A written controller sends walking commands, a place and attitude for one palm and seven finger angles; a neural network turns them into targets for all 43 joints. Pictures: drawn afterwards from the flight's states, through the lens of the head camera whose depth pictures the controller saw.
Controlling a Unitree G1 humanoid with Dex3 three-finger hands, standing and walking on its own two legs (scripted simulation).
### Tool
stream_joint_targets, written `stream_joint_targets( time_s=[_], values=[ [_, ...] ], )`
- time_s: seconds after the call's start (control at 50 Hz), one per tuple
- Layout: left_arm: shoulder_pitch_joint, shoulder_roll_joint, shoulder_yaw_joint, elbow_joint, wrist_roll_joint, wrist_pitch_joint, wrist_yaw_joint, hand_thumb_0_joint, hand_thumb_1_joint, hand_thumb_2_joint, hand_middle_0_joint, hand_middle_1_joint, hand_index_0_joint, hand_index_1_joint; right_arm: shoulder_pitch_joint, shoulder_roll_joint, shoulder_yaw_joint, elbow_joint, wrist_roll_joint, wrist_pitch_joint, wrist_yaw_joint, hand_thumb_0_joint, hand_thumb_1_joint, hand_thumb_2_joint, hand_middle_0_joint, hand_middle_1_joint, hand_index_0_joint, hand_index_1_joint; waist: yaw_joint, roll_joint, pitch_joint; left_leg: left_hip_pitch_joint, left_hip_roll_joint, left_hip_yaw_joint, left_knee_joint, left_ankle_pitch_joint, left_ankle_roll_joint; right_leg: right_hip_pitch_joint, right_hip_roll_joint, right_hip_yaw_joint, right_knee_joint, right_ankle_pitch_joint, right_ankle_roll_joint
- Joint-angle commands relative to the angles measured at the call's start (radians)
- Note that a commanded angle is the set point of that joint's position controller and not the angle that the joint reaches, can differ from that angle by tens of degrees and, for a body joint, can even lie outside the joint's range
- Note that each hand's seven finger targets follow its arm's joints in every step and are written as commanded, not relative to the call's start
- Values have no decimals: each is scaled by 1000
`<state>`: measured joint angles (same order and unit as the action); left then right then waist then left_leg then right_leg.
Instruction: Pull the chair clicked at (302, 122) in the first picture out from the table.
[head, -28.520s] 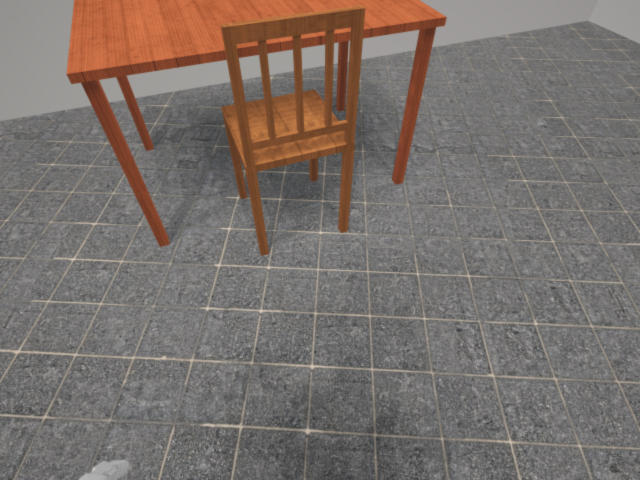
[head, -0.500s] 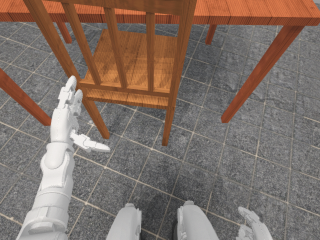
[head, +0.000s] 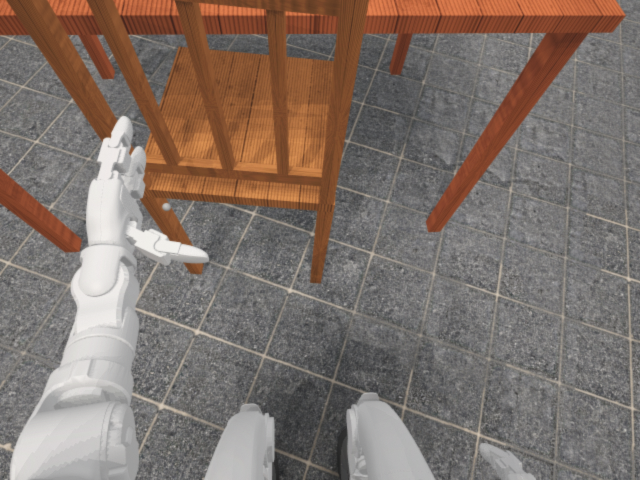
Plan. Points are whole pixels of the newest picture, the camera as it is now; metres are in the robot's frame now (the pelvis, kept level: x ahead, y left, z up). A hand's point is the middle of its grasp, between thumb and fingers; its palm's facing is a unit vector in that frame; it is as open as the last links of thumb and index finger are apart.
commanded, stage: push the fingers through the gap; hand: left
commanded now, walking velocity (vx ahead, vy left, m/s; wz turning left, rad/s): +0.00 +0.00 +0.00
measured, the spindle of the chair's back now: (212, 100) +0.60 +0.14 +0.03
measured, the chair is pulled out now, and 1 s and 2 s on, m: -0.08 -0.08 -0.08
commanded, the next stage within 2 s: hook a spindle and tug to test in 0.86 s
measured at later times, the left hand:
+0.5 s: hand (167, 177) +0.48 +0.18 +0.02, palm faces +0.06 -1.00 -0.03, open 17.0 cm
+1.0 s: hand (173, 175) +0.49 +0.18 +0.02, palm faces +0.06 -1.00 -0.04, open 17.0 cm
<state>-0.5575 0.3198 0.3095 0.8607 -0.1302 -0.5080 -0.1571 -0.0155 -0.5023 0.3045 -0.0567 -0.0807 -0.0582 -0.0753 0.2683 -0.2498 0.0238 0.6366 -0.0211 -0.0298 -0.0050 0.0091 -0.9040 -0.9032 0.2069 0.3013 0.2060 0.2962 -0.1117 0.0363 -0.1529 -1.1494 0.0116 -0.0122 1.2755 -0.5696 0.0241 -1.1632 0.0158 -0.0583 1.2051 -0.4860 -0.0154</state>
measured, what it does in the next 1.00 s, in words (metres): stands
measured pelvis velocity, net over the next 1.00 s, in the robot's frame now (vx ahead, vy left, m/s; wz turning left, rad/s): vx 0.00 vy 0.01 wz -0.01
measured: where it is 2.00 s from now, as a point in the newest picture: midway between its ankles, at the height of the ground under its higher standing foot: outside the picture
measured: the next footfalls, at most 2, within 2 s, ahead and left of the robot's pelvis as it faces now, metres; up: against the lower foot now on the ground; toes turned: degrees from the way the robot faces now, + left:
none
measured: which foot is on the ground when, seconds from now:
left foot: down 0.00-1.00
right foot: down 0.00-1.00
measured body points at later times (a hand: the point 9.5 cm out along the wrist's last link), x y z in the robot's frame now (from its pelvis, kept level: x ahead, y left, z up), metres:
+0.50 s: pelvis +0.00 +0.00 -0.01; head +0.15 +0.02 +0.42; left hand +0.47 +0.24 +0.03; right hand +0.05 -0.26 -0.12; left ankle +0.01 +0.10 -0.62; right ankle +0.04 -0.12 -0.62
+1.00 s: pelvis +0.00 +0.01 +0.00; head +0.16 +0.02 +0.42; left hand +0.48 +0.23 +0.02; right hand +0.04 -0.25 -0.12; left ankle +0.01 +0.10 -0.62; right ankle +0.04 -0.12 -0.62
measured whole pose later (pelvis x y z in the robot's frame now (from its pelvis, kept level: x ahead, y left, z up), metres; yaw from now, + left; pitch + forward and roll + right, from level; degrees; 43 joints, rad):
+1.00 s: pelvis +0.00 +0.01 +0.00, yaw -1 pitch +27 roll -4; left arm -0.75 0.38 0.37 1.06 -0.07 -0.55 -0.13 -0.02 -0.50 0.30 -0.06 -0.08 -0.06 -0.08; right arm 0.29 -0.24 0.04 0.63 -0.04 0.06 0.02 0.01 -0.90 -0.90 0.21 0.30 0.21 0.30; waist -0.16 0.04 -0.15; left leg -1.19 0.02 -0.01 1.29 -0.57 0.03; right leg -1.20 0.02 -0.06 1.20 -0.48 -0.01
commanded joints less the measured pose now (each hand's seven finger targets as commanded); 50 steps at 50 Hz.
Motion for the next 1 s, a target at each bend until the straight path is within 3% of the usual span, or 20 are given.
stream_joint_targets(
  time_s=[0.0,0.06,0.1,0.14,0.2,0.28,0.34,0.42,0.48,0.5,0.54,0.58,0.6,0.7,0.76,0.8,0.86,0.9,0.94,0.98],
  values=[
    [-346,180,20,-196,-17,-75,-8,0,-500,300,-60,-80,-60,-80,117,-161,-62,-74,0,-24,-3,0,-900,-900,200,300,200,300,-13,65,-497,316,-6,-34,-159,418,-17,298,12,27,-127,286,-12],
    [-383,188,28,-140,-8,-69,-2,0,-500,300,-60,-80,-60,-80,130,-163,-61,-63,-2,-16,-3,0,-900,-900,200,300,200,300,-30,34,-458,261,-7,-29,-150,375,-9,291,12,32,-129,267,-7],
    [-383,246,82,-124,-3,-75,3,0,-500,300,-60,-80,-60,-80,133,-168,-62,-65,-6,-11,-3,0,-900,-900,200,300,200,300,-12,40,-477,251,-9,-25,-149,365,-10,305,11,37,-128,260,-8],
    [-418,226,57,-139,5,-85,2,0,-500,300,-60,-80,-60,-80,132,-162,-58,-71,-8,-7,1,0,-900,-900,200,300,200,300,-15,83,-488,278,-10,-26,-151,386,-11,298,12,36,-126,271,-11],
    [-418,237,71,-114,5,-90,5,0,-500,300,-60,-80,-60,-80,143,-165,-60,-64,-10,-1,3,0,-900,-900,200,300,200,300,-23,55,-511,286,-6,-28,-142,414,-11,303,15,34,-123,295,-8],
    [-455,248,74,-84,16,-88,2,0,-500,300,-60,-80,-60,-80,154,-169,-60,-60,-12,10,6,0,-900,-900,200,300,200,300,-28,80,-501,289,-4,-30,-140,414,-13,282,15,31,-120,287,-10],
    [-512,262,81,-14,22,-83,0,0,-500,300,-60,-80,-60,-80,159,-171,-55,-51,-13,20,5,0,-900,-900,200,300,200,300,-50,38,-445,226,-7,-28,-136,349,-4,272,17,35,-131,247,-6],
    [-591,304,102,-23,32,-105,-1,0,-500,300,-60,-80,-60,-80,168,-178,-53,-51,-21,24,3,0,-900,-900,200,300,200,300,-47,106,-520,292,-4,-42,-128,384,-11,242,18,30,-115,243,-11],
    [-570,253,67,1,30,-102,-10,0,-500,300,-60,-80,-60,-80,176,-177,-55,-49,-22,32,10,0,-900,-900,200,300,200,300,-57,114,-544,330,0,-48,-123,437,-14,223,21,21,-111,273,-11],
    [-557,285,90,13,30,-97,-9,0,-500,300,-60,-80,-60,-80,178,-181,-55,-47,-22,40,10,0,-900,-900,200,300,200,300,-47,99,-529,317,2,-49,-127,439,-16,234,21,19,-110,275,-13],
    [-527,256,69,-5,30,-86,-12,0,-500,300,-60,-80,-60,-80,176,-177,-56,-58,-19,50,16,0,-900,-900,200,300,200,300,-43,108,-547,332,3,-45,-132,450,-16,243,22,20,-117,283,-12],
    [-530,245,63,21,30,-75,-4,0,-500,300,-60,-80,-60,-80,178,-177,-54,-57,-16,59,17,0,-900,-900,200,300,200,300,-55,86,-502,309,3,-49,-138,432,-15,228,23,15,-118,269,-10],
    [-535,282,97,19,30,-73,4,0,-500,300,-60,-80,-60,-80,181,-181,-56,-55,-17,63,16,0,-900,-900,200,300,200,300,-49,76,-495,289,3,-45,-137,415,-12,236,22,18,-121,263,-9],
    [-573,280,85,-84,41,-108,34,0,-500,300,-60,-80,-60,-80,179,-173,-56,-63,-24,64,18,0,-900,-900,200,300,200,300,-45,131,-571,365,4,-51,-136,482,-22,245,22,20,-113,298,-11],
    [-549,247,62,-36,45,-106,38,0,-500,300,-60,-80,-60,-80,184,-169,-55,-55,-24,65,20,0,-900,-900,200,300,200,300,-61,75,-513,316,3,-47,-139,444,-14,257,25,21,-123,291,-9],
    [-528,284,95,6,50,-99,39,0,-500,300,-60,-80,-60,-80,179,-177,-53,-50,-21,70,19,0,-900,-900,200,300,200,300,-51,84,-475,286,2,-43,-146,399,-14,241,22,21,-127,256,-10],
    [-555,309,107,-3,49,-103,33,0,-500,300,-60,-80,-60,-80,179,-177,-50,-57,-23,70,16,0,-900,-900,200,300,200,300,-51,83,-484,268,-2,-37,-142,382,-8,265,21,31,-126,258,-11],
    [-578,265,69,-25,50,-113,26,0,-500,300,-60,-80,-60,-80,172,-171,-52,-57,-22,69,17,0,-900,-900,200,300,200,300,-57,118,-506,323,2,-44,-141,422,-14,235,21,23,-123,270,-12],
    [-571,257,67,-16,41,-112,24,0,-500,300,-60,-80,-60,-80,173,-171,-53,-56,-23,68,17,0,-900,-900,200,300,200,300,-61,105,-518,326,1,-42,-135,431,-14,241,22,24,-125,280,-10],
    [-567,261,74,5,38,-108,20,0,-500,300,-95,-190,-95,-190,178,-173,-53,-51,-22,69,17,0,-900,-900,200,300,200,300,-63,88,-513,310,1,-45,-132,435,-12,249,23,23,-121,289,-9]
  ],
)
